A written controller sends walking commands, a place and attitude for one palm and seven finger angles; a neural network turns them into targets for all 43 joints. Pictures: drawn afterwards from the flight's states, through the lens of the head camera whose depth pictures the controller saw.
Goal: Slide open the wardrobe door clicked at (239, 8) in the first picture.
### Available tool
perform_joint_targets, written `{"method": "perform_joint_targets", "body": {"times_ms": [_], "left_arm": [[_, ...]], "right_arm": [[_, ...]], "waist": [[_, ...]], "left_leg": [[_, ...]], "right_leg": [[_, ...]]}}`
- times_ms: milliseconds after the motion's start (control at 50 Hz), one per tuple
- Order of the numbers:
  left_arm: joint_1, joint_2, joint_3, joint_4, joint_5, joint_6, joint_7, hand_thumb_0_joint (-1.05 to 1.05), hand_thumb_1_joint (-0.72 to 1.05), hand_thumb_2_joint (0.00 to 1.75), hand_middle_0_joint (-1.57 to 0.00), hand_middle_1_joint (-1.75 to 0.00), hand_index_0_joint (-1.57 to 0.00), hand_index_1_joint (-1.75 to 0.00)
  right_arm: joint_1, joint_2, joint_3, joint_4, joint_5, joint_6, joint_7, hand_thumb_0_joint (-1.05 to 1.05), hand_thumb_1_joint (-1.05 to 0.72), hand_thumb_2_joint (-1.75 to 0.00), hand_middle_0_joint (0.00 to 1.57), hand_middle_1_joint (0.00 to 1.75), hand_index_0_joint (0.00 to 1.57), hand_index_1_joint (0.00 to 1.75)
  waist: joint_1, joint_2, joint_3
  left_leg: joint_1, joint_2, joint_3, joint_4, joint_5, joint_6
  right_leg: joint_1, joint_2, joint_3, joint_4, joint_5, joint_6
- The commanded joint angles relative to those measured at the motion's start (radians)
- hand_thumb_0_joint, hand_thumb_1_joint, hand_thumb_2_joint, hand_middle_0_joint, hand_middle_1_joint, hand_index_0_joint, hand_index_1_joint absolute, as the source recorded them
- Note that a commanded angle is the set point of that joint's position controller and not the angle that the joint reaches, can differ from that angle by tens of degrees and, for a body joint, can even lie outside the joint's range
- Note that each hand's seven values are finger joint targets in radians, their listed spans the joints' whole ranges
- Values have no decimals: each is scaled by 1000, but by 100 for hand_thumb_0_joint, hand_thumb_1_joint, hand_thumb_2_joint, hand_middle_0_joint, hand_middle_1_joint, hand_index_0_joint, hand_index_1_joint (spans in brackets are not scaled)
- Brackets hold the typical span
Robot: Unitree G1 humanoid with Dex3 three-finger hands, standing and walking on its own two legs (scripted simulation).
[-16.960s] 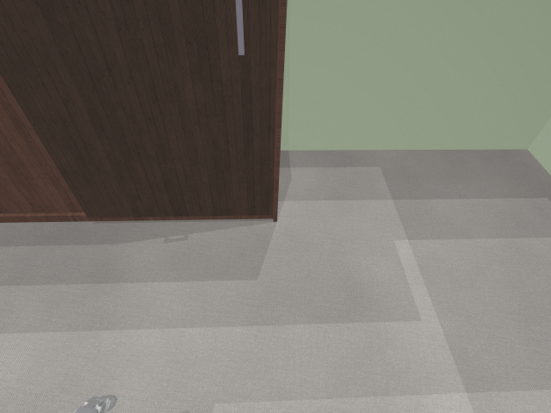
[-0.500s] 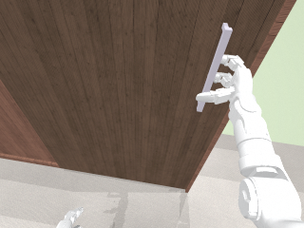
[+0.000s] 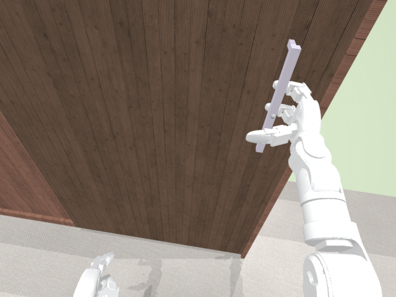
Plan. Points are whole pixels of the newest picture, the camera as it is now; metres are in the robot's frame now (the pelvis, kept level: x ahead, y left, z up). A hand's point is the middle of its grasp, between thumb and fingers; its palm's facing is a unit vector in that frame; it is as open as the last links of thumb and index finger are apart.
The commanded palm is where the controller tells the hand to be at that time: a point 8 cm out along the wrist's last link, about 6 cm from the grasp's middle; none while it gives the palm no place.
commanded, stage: move the hooked fingers beside the handle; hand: right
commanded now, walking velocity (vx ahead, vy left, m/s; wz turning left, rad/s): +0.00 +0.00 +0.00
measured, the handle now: (273, 103) +0.48 -0.13 +0.18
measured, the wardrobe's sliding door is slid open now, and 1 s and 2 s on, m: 0.00 0.00 0.00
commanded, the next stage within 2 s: none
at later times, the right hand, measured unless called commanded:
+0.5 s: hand (274, 116) +0.41 -0.12 +0.19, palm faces +0.08 +1.00 +0.02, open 14.3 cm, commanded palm +0.38 -0.18 +0.19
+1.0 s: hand (290, 117) +0.42 -0.15 +0.19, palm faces +0.10 +0.99 +0.02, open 14.0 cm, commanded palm +0.38 -0.20 +0.19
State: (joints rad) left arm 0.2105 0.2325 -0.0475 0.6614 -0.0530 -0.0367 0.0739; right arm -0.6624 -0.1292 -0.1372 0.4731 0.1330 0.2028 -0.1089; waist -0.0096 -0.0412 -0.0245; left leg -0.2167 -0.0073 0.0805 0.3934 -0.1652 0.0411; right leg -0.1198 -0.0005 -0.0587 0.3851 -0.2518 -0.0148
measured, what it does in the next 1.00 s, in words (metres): stands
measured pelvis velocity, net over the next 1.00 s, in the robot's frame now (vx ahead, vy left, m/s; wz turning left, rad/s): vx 0.00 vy -0.01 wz -0.01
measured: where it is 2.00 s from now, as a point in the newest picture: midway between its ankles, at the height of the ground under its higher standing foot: outside the picture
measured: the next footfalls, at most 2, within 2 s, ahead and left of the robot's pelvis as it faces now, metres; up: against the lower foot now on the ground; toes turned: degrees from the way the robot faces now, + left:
none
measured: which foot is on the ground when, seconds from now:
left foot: down 0.00-1.00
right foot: down 0.00-1.00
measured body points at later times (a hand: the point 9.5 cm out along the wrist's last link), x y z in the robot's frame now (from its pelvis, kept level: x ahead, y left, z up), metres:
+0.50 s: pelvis +0.01 +0.00 +0.00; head -0.01 +0.02 +0.45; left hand +0.16 +0.23 -0.10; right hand +0.40 -0.17 +0.19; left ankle +0.03 +0.09 -0.74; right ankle -0.03 -0.11 -0.74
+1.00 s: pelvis +0.00 -0.01 +0.00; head -0.01 +0.01 +0.45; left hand +0.15 +0.22 -0.10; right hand +0.41 -0.20 +0.19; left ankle +0.03 +0.09 -0.74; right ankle -0.03 -0.11 -0.74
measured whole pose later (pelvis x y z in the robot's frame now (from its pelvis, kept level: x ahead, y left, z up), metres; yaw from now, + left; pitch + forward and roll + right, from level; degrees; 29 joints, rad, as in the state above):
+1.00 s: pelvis +0.00 -0.01 +0.00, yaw +0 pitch +0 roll +0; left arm 0.21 0.23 -0.06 0.67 -0.06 -0.03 0.09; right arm -0.70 -0.21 -0.18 0.55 0.16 0.20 -0.03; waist 0.00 -0.04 -0.03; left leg -0.23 0.00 0.08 0.39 -0.15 0.03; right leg -0.14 0.01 -0.05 0.40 -0.25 -0.02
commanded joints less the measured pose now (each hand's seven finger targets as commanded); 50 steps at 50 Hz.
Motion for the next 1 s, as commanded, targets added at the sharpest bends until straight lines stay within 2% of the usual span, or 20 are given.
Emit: {"method": "perform_joint_targets", "body": {"times_ms": [0,40,60,80,120,200,320,420,520,580,680,720,740,780,820,840,880,920,960,980], "left_arm": [[-87,99,35,-141,3,-43,11,0,90,90,-20,-30,-20,-30],[-91,100,34,-144,4,-40,12,0,90,90,-20,-30,-20,-30],[-87,100,34,-137,5,-37,12,0,90,90,-20,-30,-20,-30],[-91,97,34,-141,5,-37,11,0,90,90,-20,-30,-20,-30],[-96,102,36,-148,5,-33,10,0,90,90,-20,-30,-20,-30],[-104,95,33,-155,5,-29,8,0,90,90,-20,-30,-20,-30],[-115,104,32,-169,4,-14,8,0,90,90,-20,-30,-20,-30],[-120,100,32,-176,2,-5,8,0,90,90,-20,-30,-20,-30],[-120,104,32,-182,-1,4,9,0,90,90,-20,-30,-20,-30],[-115,106,31,-178,-3,5,15,0,90,90,-20,-30,-20,-30],[-112,108,30,-164,-13,-24,26,0,90,90,-20,-30,-20,-30],[-105,117,32,-153,-15,-35,33,0,90,90,-20,-30,-20,-30],[-102,119,30,-143,-13,-40,35,0,90,90,-20,-30,-20,-30],[-99,117,26,-133,-12,-48,36,0,90,90,-20,-30,-20,-30],[-90,127,28,-122,-9,-45,35,0,90,90,-20,-30,-20,-30],[-97,120,24,-129,-9,-45,34,0,90,90,-20,-30,-20,-30],[-85,117,22,-121,-9,-46,32,0,90,90,-20,-30,-20,-30],[-77,122,28,-129,-7,-46,27,0,90,90,-20,-30,-20,-30],[-76,115,26,-143,-4,-50,21,0,90,90,-20,-30,-20,-30],[-70,117,27,-141,-5,-47,20,0,90,90,-20,-30,-20,-30]], "right_arm": [[-485,-99,10,-256,2,-64,9,0,50,-30,30,120,30,120],[-502,-98,18,-268,1,-62,9,0,50,-30,30,120,30,120],[-498,-130,-10,-264,-4,-61,6,0,50,-30,30,120,30,120],[-492,-111,6,-281,-3,-61,9,0,50,-30,30,120,30,120],[-444,-136,-23,-275,4,-60,13,0,50,-30,30,120,30,120],[-423,-122,-16,-316,8,-54,24,0,50,-30,30,120,30,120],[-334,-212,-104,-314,16,-42,27,0,50,-30,30,120,30,120],[-323,-214,-103,-343,13,-32,24,0,50,-30,30,120,30,120],[-282,-275,-160,-340,19,-17,24,0,50,-30,30,120,30,120],[-298,-274,-142,-331,14,-9,38,0,50,-30,30,120,30,120],[-456,-174,-10,-351,31,-23,92,0,50,-30,30,120,30,120],[-467,-180,-19,-295,50,-26,101,0,50,-30,30,120,30,120],[-499,-188,-15,-283,50,-28,106,0,50,-30,30,120,30,120],[-524,-183,-12,-236,49,-32,102,0,50,-30,30,120,30,120],[-502,-264,-85,-181,46,-39,88,0,50,-30,30,120,30,120],[-518,-237,-57,-189,43,-45,88,0,50,-30,30,120,30,120],[-534,-237,-58,-140,35,-56,80,0,50,-30,30,120,30,120],[-497,-280,-105,-129,31,-78,74,0,50,-30,30,120,30,120],[-490,-250,-90,-169,30,-100,79,0,50,-30,30,120,30,120],[-466,-279,-116,-156,27,-102,78,0,50,-30,30,120,30,120]], "waist": [[5,95,-296],[7,72,-305],[2,67,-308],[2,57,-318],[-10,101,-322],[-12,73,-322],[-39,95,-310],[-36,76,-300],[-48,91,-302],[-29,103,-278],[28,-2,-257],[35,67,-244],[40,46,-244],[37,40,-240],[19,80,-253],[18,46,-262],[21,57,-245],[-2,77,-283],[-8,42,-319],[-15,56,-322]], "left_leg": [[193,17,-59,-21,262,-8],[195,19,-60,-21,266,-7],[200,19,-57,-18,277,-4],[206,19,-60,-16,288,-5],[221,17,-53,-13,301,-5],[235,18,-53,-6,346,-3],[271,19,-57,-12,342,-5],[267,19,-60,-16,343,-6],[288,21,-68,-21,331,-8],[269,22,-72,-28,322,-13],[162,16,-63,-44,229,-7],[139,13,-59,-54,169,-11],[131,16,-60,-56,149,-11],[114,16,-57,-56,114,-8],[135,18,-59,-58,101,-9],[140,22,-63,-52,109,-8],[130,20,-60,-50,109,-6],[164,18,-59,-39,142,-3],[192,20,-59,-21,217,2],[200,18,-57,-19,228,3]], "right_leg": [[7,4,44,-28,257,-15],[14,5,45,-29,263,-15],[14,5,46,-27,273,-12],[21,7,43,-25,283,-12],[16,4,47,-26,299,-12],[19,6,39,-24,327,-11],[-7,5,34,-36,317,-13],[-4,2,29,-37,319,-13],[-24,1,24,-42,301,-16],[-28,-1,22,-42,285,-21],[25,5,40,-26,227,-19],[18,2,52,-27,185,-22],[11,5,56,-29,168,-21],[1,8,66,-30,146,-18],[-18,6,68,-35,146,-18],[-21,8,66,-35,151,-18],[-33,5,70,-37,151,-15],[-30,-1,68,-38,188,-13],[-11,0,61,-36,248,-10],[-17,-2,61,-35,256,-8]]}}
